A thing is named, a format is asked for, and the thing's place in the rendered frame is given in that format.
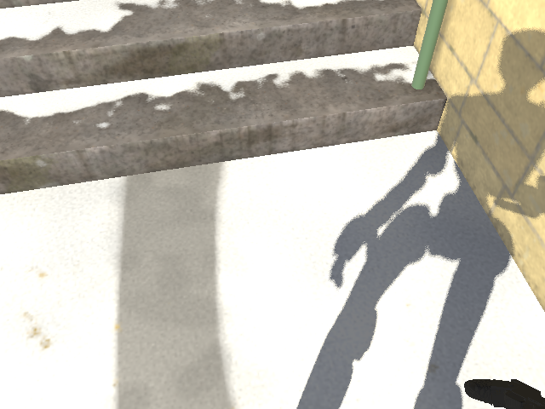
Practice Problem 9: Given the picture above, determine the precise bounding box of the right robot hand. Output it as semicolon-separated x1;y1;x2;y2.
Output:
464;379;545;409

